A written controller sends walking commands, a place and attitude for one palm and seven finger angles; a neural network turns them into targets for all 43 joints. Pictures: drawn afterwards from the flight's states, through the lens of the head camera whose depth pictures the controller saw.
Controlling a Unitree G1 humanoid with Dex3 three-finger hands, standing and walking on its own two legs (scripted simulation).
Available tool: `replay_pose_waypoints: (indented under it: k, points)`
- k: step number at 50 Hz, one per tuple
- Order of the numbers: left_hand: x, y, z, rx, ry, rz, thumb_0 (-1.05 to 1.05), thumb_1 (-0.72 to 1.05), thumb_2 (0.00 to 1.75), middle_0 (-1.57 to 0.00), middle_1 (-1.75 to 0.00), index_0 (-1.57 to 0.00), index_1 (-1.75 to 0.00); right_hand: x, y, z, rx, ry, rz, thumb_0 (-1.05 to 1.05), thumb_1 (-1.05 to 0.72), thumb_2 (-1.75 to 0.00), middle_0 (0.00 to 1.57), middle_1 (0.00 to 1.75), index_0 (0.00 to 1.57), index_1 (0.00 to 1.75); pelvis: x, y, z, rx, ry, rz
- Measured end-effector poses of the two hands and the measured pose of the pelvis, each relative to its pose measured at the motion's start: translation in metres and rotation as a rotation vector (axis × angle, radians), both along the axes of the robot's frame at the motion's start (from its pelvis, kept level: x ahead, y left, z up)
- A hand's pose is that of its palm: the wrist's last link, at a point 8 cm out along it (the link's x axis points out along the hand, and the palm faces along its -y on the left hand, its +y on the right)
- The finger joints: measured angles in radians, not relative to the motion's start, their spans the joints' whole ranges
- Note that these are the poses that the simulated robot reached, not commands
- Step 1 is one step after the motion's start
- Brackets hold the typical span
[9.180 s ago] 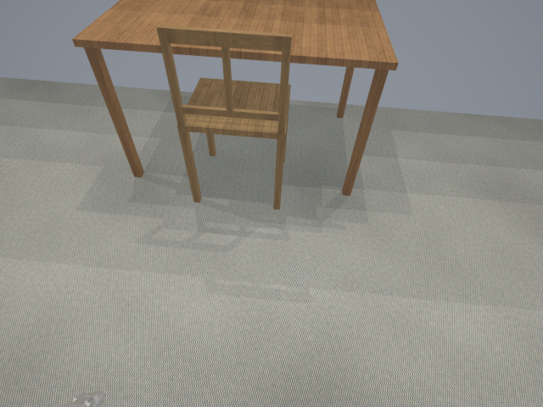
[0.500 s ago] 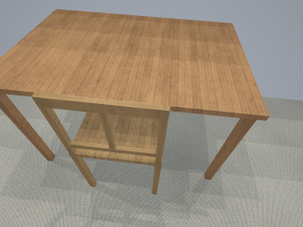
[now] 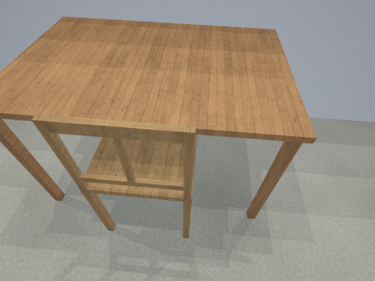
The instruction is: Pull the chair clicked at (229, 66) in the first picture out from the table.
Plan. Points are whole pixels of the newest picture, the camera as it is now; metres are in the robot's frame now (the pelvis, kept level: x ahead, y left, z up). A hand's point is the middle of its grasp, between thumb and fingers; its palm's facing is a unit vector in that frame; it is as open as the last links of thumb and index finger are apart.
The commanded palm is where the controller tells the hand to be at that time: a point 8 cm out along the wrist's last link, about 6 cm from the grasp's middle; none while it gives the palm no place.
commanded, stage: come to a stop and stand still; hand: left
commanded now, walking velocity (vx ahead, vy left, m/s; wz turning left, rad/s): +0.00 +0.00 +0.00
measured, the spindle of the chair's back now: (125, 160) +0.47 +0.22 -0.11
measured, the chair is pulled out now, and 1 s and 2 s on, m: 0.00 0.00 0.00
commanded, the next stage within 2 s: look again from close up in 0.56 s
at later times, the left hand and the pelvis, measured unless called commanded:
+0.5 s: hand out of the picture -0.05 +0.12 -0.18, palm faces +0.06 -0.99 -0.16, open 7.4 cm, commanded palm none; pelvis -0.01 -0.03 +0.00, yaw +1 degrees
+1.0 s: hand out of the picture +0.00 +0.18 -0.18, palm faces +0.05 -0.98 -0.21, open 7.4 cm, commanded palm none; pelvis -0.02 +0.00 -0.01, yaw +1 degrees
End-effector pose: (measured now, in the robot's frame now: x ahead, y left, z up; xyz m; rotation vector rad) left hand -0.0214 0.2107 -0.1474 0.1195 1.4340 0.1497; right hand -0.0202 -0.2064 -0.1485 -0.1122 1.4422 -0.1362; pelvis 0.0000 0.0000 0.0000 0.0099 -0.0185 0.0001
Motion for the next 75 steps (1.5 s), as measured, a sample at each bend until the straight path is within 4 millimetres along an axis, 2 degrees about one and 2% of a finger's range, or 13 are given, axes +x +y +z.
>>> replay_pose_waypoints:
  k: [7, 14, 21, 34, 40, 48, 53, 59, 75]
  points:
    - [-0.029, -0.021, 0.000, -0.027, 0.051, 0.026, 0.00, 0.91, 0.90, -0.20, -0.30, -0.20, -0.30, -0.001, -0.008, 0.000, -0.001, 0.001, 0.009, 0.01, -0.91, -0.90, 0.20, 0.30, 0.20, 0.29, -0.004, -0.008, 0.000, 0.000, -0.002, 0.004]
    - [-0.042, -0.032, 0.000, -0.032, 0.060, 0.042, 0.00, 0.91, 0.90, -0.20, -0.30, -0.20, -0.30, -0.002, -0.016, -0.001, -0.002, -0.001, 0.018, 0.01, -0.91, -0.90, 0.19, 0.30, 0.20, 0.29, -0.008, -0.016, 0.000, 0.001, -0.003, 0.010]
    - [-0.040, -0.036, 0.000, -0.024, 0.044, 0.042, 0.00, 0.91, 0.90, -0.20, -0.30, -0.20, -0.30, -0.005, -0.022, -0.002, 0.002, -0.002, 0.019, 0.01, -0.92, -0.90, 0.19, 0.30, 0.20, 0.29, -0.010, -0.022, -0.001, 0.002, -0.002, 0.012]
    - [-0.026, -0.037, 0.000, 0.001, -0.011, 0.030, 0.00, 0.91, 0.90, -0.20, -0.30, -0.19, -0.30, -0.010, -0.026, -0.004, 0.015, 0.004, 0.022, 0.01, -0.92, -0.90, 0.19, 0.30, 0.20, 0.29, -0.013, -0.030, -0.002, -0.003, 0.002, 0.016]
    - [-0.017, -0.025, -0.006, 0.008, -0.042, 0.003, 0.00, 0.90, 0.90, -0.20, -0.30, -0.20, -0.30, -0.003, -0.030, -0.009, -0.012, -0.062, 0.005, 0.02, -0.92, -0.90, 0.19, 0.30, 0.20, 0.29, -0.018, -0.020, -0.010, -0.033, 0.005, 0.023]
    - [0.008, 0.007, -0.002, 0.041, -0.116, -0.008, 0.01, 0.91, 0.90, -0.20, -0.30, -0.20, -0.30, 0.000, -0.015, -0.007, -0.013, -0.097, 0.025, 0.02, -0.93, -0.90, 0.19, 0.30, 0.20, 0.29, -0.019, -0.005, -0.009, -0.014, -0.008, 0.017]
    - [0.015, 0.019, 0.000, 0.049, -0.136, -0.013, 0.00, 0.91, 0.90, -0.20, -0.30, -0.19, -0.30, -0.001, -0.008, -0.005, -0.011, -0.087, 0.035, 0.02, -0.93, -0.89, 0.20, 0.30, 0.20, 0.29, -0.020, 0.002, -0.007, -0.010, -0.008, 0.016]
    - [0.011, 0.024, -0.002, 0.036, -0.110, -0.014, 0.00, 0.91, 0.90, -0.20, -0.30, -0.19, -0.30, -0.002, -0.002, -0.003, -0.016, -0.072, 0.039, 0.01, -0.92, -0.89, 0.20, 0.30, 0.20, 0.29, -0.020, 0.008, -0.006, -0.009, -0.002, 0.016]
    - [-0.017, 0.020, -0.008, -0.008, -0.012, 0.010, 0.00, 0.91, 0.90, -0.20, -0.30, -0.20, -0.30, 0.008, 0.004, 0.002, -0.042, -0.064, 0.044, 0.01, -0.91, -0.89, 0.20, 0.30, 0.20, 0.30, -0.016, 0.019, -0.005, -0.010, -0.002, 0.012]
